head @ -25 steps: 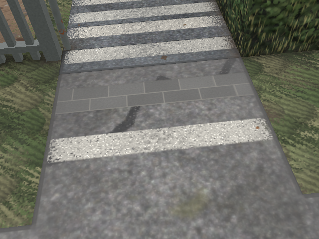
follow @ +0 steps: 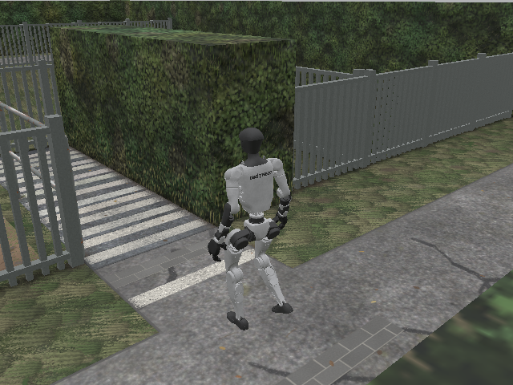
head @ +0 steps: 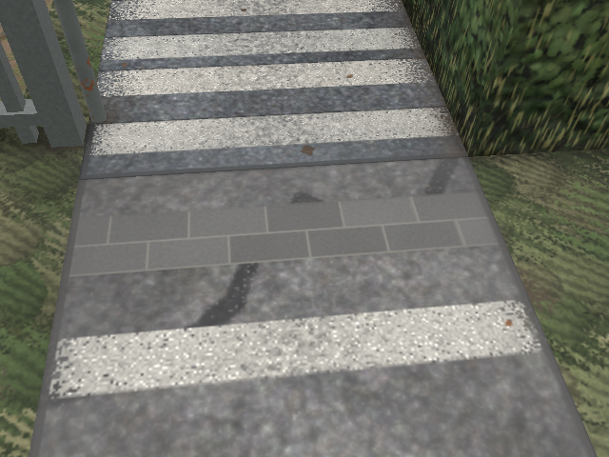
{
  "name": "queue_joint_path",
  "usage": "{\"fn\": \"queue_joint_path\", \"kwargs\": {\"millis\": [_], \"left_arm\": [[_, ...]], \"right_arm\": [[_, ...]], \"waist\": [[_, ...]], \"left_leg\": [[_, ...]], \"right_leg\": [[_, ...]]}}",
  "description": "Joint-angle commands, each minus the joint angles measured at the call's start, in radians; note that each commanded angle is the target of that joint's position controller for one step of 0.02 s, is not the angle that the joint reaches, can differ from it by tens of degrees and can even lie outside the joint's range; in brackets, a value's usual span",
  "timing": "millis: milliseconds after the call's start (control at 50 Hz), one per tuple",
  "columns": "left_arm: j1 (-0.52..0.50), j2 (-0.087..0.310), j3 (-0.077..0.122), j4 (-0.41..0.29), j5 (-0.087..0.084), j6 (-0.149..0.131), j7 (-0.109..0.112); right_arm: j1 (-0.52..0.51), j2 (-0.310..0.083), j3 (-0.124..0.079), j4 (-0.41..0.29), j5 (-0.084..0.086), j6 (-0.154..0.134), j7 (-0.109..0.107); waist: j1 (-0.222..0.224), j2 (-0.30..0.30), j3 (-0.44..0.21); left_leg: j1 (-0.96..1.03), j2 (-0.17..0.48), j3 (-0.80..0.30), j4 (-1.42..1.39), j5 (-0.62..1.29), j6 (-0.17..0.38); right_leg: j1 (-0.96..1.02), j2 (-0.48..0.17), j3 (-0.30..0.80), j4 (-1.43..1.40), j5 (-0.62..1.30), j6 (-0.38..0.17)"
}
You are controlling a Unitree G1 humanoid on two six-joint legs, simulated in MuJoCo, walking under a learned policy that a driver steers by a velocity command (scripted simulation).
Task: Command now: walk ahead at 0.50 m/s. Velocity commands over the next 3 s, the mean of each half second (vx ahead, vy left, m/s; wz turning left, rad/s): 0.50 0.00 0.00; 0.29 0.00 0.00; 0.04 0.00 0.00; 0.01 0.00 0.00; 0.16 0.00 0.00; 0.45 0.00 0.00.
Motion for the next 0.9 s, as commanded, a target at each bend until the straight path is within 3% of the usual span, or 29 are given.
{"fn": "queue_joint_path", "kwargs": {"millis": [20, 80, 120, 200, 320, 380, 400, 420, 440, 460, 480, 500, 520, 540, 560, 580, 600, 640, 680, 760, 820, 860, 880, 900], "left_arm": [[0.049, 0.052, 0.024, -0.048, 0.006, 0.01, 0.011], [-0.029, 0.058, 0.03, -0.078, 0.015, 0.023, 0.016], [-0.104, 0.055, 0.032, -0.103, 0.02, 0.021, 0.014], [-0.237, 0.03, 0.022, -0.139, 0.015, 0.012, -0.001], [-0.388, 0.033, 0.009, -0.199, 0.003, -0.003, -0.035], [-0.324, 0.071, 0.021, -0.196, 0.002, -0.012, -0.046], [-0.227, 0.098, 0.036, -0.169, 0.005, -0.013, -0.043], [-0.052, 0.149, 0.062, -0.113, 0.008, -0.013, -0.036], [0.136, 0.231, 0.083, -0.078, 0.021, -0.009, -0.025], [0.164, 0.265, 0.085, -0.059, 0.022, -0.007, -0.034], [0.135, 0.166, 0.058, -0.069, 0.014, -0.009, -0.034], [0.043, 0.129, 0.045, -0.087, 0.012, -0.011, -0.03], [-0.038, 0.111, 0.037, -0.104, 0.018, -0.011, -0.031], [-0.082, 0.086, 0.03, -0.109, 0.025, -0.012, -0.034], [-0.094, 0.066, 0.023, -0.104, 0.035, -0.015, -0.037], [-0.088, 0.06, 0.022, -0.096, 0.034, -0.017, -0.039], [-0.074, 0.07, 0.023, -0.085, 0.03, -0.019, -0.037], [-0.058, 0.101, 0.028, -0.071, 0.035, -0.021, -0.026], [-0.044, 0.108, 0.027, -0.058, 0.039, -0.012, -0.013], [-0.005, 0.119, 0.023, -0.03, 0.033, 0.005, 0.001], [0.007, 0.118, 0.022, -0.003, 0.025, 0.019, 0.006], [-0.012, 0.122, 0.025, 0.008, 0.017, 0.028, 0.01], [-0.032, 0.12, 0.025, 0.009, 0.011, 0.033, 0.013], [-0.008, 0.111, 0.023, 0.014, 0.015, 0.035, 0.014]], "right_arm": [[0.019, -0.079, -0.012, -0.025, -0.008, -0.017, 0.003], [0.074, -0.125, -0.022, 0.003, -0.007, -0.02, -0.014], [0.112, -0.13, -0.022, 0.017, -0.004, -0.013, -0.027], [0.17, -0.138, -0.02, 0.038, 0.006, -0.005, -0.038], [0.258, -0.152, -0.028, 0.089, 0.015, 0.02, -0.045], [0.226, -0.172, -0.038, 0.089, 0.018, 0.031, -0.049], [0.198, -0.176, -0.039, 0.083, 0.019, 0.036, -0.05], [0.185, -0.152, -0.029, 0.074, 0.015, 0.038, -0.049], [0.199, -0.117, -0.012, 0.048, -0.006, 0.036, -0.048], [0.324, 0.02, 0.024, 0.055, 0.004, 0.011, -0.035], [0.248, -0.1, -0.002, 0.061, 0.028, -0.012, -0.03], [0.151, -0.144, -0.014, 0.029, 0.047, -0.026, -0.027], [0.103, -0.137, -0.015, 0.021, 0.043, -0.027, -0.034], [0.082, -0.128, -0.023, 0.02, 0.027, -0.021, -0.04], [0.106, -0.109, -0.025, 0.023, 0.023, -0.007, -0.041], [0.125, -0.086, -0.024, 0.028, 0.022, 0.005, -0.042], [0.132, -0.07, -0.024, 0.031, 0.021, 0.016, -0.044], [0.088, -0.073, -0.028, 0.014, 0.011, 0.027, -0.051], [0.037, -0.063, -0.026, -0.006, -0.002, 0.029, -0.052], [-0.082, -0.037, -0.011, -0.029, 0.0, 0.029, -0.041], [-0.124, -0.057, -0.01, -0.039, 0.0, 0.032, -0.035], [-0.115, -0.084, -0.016, -0.04, -0.007, 0.026, -0.03], [-0.069, -0.096, -0.022, -0.023, -0.012, 0.021, -0.029], [-0.013, -0.133, -0.035, 0.002, -0.02, 0.016, -0.033]], "waist": [[0.022, 0.118, -0.058], [0.018, 0.089, -0.014], [0.0, 0.079, -0.001], [-0.041, 0.086, 0.024], [-0.082, 0.088, 0.073], [-0.025, 0.117, 0.027], [0.033, 0.124, -0.033], [0.108, 0.105, -0.139], [0.155, -0.034, -0.298], [0.08, -0.293, -0.413], [0.112, -0.171, -0.354], [0.097, -0.123, -0.216], [0.063, -0.028, -0.144], [0.036, -0.005, -0.089], [0.003, -0.028, -0.081], [-0.009, -0.037, -0.074], [-0.018, -0.037, -0.061], [-0.027, -0.021, -0.021], [-0.026, -0.02, -0.018], [0.018, -0.041, -0.041], [0.029, -0.053, -0.042], [0.011, -0.056, -0.051], [-0.022, -0.044, -0.068], [-0.035, -0.006, -0.101]], "left_leg": [[0.137, 0.25, -0.281, -0.302, 0.074, 0.162], [0.142, 0.249, -0.225, -0.339, 0.165, 0.177], [0.184, 0.245, -0.201, -0.344, 0.199, 0.167], [0.222, 0.217, -0.138, -0.353, 0.182, 0.133], [0.402, 0.283, -0.143, -0.283, 0.207, 0.13], [0.441, 0.3, -0.137, -0.182, 0.429, 0.103], [0.425, 0.274, -0.111, -0.073, 0.597, 0.086], [0.341, 0.216, -0.071, 0.127, 0.64, 0.057], [0.107, 0.144, -0.021, 0.466, 0.31, 0.019], [-0.267, -0.038, -0.083, 0.766, -0.394, -0.03], [-0.374, 0.019, -0.198, 0.874, -0.417, -0.009], [-0.423, 0.069, -0.171, 0.875, -0.323, 0.007], [-0.379, 0.121, -0.144, 0.83, -0.229, 0.004], [-0.339, 0.149, -0.137, 0.772, -0.177, -0.001], [-0.277, 0.174, -0.144, 0.735, -0.14, -0.002], [-0.248, 0.18, -0.14, 0.705, -0.128, -0.006], [-0.246, 0.184, -0.132, 0.675, -0.119, -0.013], [-0.274, 0.178, -0.116, 0.599, -0.072, -0.041], [-0.28, 0.164, -0.099, 0.469, 0.015, -0.063], [-0.153, 0.104, -0.054, 0.205, 0.22, -0.062], [-0.134, 0.089, -0.074, 0.122, 0.21, -0.049], [-0.109, 0.081, -0.082, 0.074, 0.15, -0.024], [-0.043, 0.07, -0.073, 0.005, 0.19, -0.009], [0.069, 0.07, -0.074, -0.057, 0.375, 0.01]], "right_leg": [[-0.142, -0.095, 0.037, -0.026, 0.095, -0.003], [-0.229, -0.105, 0.03, -0.145, 0.206, 0.024], [-0.286, -0.103, 0.027, -0.256, 0.305, 0.038], [-0.26, -0.067, -0.008, -0.484, 0.46, 0.039], [-0.291, -0.034, -0.023, -0.642, 0.378, 0.015], [-0.149, 0.008, -0.052, -0.681, 0.275, -0.026], [0.002, 0.045, -0.084, -0.7, 0.276, -0.048], [0.252, 0.051, -0.081, -0.694, 0.304, -0.081], [0.574, -0.16, 0.167, -0.675, 0.319, -0.151], [0.858, -0.351, 0.645, -0.82, 0.125, -0.303], [0.813, -0.317, 0.653, -0.872, 0.034, -0.258], [0.675, -0.287, 0.498, -0.889, 0.089, -0.212], [0.523, -0.251, 0.386, -0.918, 0.198, -0.191], [0.405, -0.216, 0.305, -0.95, 0.271, -0.183], [0.338, -0.192, 0.253, -0.98, 0.299, -0.174], [0.305, -0.178, 0.223, -1.005, 0.314, -0.178], [0.28, -0.172, 0.192, -1.025, 0.334, -0.185], [0.25, -0.17, 0.125, -1.028, 0.581, -0.193], [0.25, -0.146, 0.045, -1.001, 0.785, -0.176], [0.247, -0.092, -0.047, -0.973, 0.797, -0.13], [0.321, -0.127, -0.018, -0.927, 0.754, -0.131], [0.367, -0.148, 0.012, -0.858, 0.739, -0.118], [0.374, -0.134, 0.013, -0.801, 0.708, -0.097], [0.367, -0.08, 0.0, -0.718, 0.678, -0.06]]}}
